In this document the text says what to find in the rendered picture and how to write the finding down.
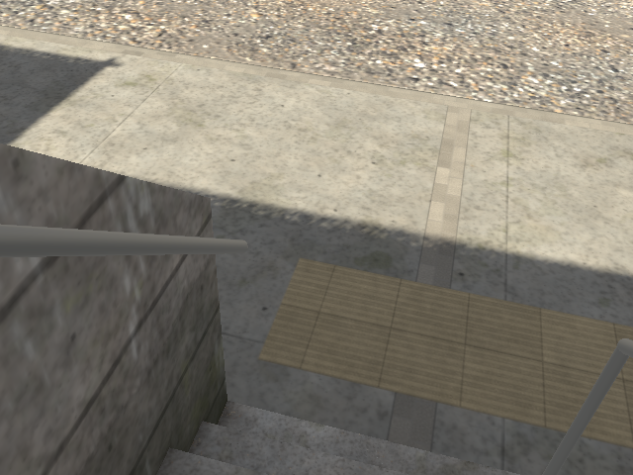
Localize stairs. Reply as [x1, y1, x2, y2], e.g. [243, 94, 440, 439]
[156, 401, 520, 475]

